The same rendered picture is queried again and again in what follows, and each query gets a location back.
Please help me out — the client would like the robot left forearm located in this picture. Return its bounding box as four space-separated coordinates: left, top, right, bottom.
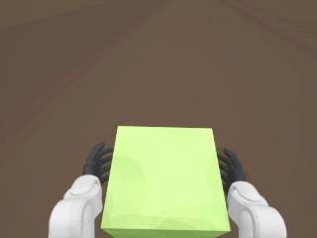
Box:
49 175 103 238

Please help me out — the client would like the right robot hand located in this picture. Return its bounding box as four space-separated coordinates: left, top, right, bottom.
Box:
216 148 246 196

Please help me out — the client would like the carton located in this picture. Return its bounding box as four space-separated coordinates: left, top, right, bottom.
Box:
100 126 231 238

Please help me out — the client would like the left robot hand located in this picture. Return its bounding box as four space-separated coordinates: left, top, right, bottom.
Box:
82 142 115 185

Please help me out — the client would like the robot right forearm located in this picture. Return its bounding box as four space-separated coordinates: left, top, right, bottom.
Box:
227 180 287 238

